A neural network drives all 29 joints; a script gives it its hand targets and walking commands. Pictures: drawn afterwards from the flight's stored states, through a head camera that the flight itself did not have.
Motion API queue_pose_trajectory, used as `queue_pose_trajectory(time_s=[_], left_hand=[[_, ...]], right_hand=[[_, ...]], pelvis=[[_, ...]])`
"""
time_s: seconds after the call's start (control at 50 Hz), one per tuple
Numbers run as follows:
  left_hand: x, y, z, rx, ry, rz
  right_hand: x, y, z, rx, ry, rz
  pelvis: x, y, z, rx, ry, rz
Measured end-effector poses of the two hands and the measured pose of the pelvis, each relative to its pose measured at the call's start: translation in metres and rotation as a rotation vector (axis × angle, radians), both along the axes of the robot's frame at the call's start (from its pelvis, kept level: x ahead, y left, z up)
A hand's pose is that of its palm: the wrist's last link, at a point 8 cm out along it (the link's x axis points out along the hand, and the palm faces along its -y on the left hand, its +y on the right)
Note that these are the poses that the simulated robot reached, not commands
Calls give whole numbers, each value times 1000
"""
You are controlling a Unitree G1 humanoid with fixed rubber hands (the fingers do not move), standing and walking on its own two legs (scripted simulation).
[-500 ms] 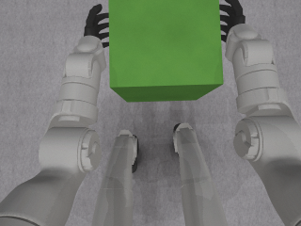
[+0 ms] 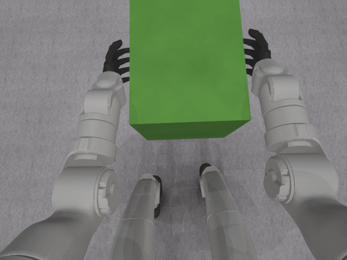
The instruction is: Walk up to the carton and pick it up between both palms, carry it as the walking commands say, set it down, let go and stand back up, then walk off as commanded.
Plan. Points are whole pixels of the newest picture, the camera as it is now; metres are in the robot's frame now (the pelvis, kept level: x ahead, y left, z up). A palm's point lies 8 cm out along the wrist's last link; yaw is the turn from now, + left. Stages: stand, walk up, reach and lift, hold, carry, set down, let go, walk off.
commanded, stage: reach and lift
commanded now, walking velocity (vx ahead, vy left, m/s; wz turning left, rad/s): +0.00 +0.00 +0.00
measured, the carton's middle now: (184, 77) +0.50 -0.04 -0.08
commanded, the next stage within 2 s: none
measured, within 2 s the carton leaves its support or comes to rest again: neither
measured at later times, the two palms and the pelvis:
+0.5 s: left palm (88, 51) +0.46 +0.13 +0.10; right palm (283, 37) +0.46 -0.19 +0.11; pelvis +0.11 -0.01 +0.06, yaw -1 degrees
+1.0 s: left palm (74, 58) +0.43 +0.13 +0.13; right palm (291, 42) +0.43 -0.18 +0.13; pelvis +0.12 +0.00 +0.07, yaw -1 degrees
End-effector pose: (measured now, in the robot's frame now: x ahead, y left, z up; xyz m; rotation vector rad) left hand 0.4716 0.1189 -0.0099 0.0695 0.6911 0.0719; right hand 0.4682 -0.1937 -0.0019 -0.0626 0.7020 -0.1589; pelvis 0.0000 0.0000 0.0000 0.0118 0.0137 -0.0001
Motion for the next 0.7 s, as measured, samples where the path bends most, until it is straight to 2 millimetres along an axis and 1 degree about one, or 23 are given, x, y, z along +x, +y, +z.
queue_pose_trajectory(time_s=[0.12, 0.22, 0.3, 0.36, 0.44, 0.54, 0.62, 0.7], left_hand=[[-8, 0, 27, 5, 6, 3], [-15, 0, 59, -6, 10, -2], [-11, 3, 85, -11, -17, 2], [-7, 5, 100, -3, -33, 1], [-6, 7, 108, -8, -16, 10], [-16, 9, 111, -33, 8, 35], [-23, 11, 114, -36, 18, 40], [-28, 13, 126, -18, -3, 30]], right_hand=[[-9, 0, 23, -3, 6, 2], [-20, 0, 55, 1, 6, -11], [-18, 3, 81, 8, -22, -23], [-13, 5, 96, 4, -38, -16], [-10, 7, 105, 10, -22, -15], [-16, 9, 110, 47, -5, -36], [-22, 10, 112, 62, 1, -41], [-29, 14, 121, 59, -24, -38]], pelvis=[[17, -3, 15, 7, 62, 1], [46, -5, 29, 8, 137, -3], [66, -6, 37, 9, 150, -7], [78, -7, 42, 8, 132, -10], [94, -7, 50, 6, 103, -13], [114, -4, 59, 1, 65, -16], [122, -1, 63, -2, 33, -16], [127, 1, 65, -6, -2, -17]])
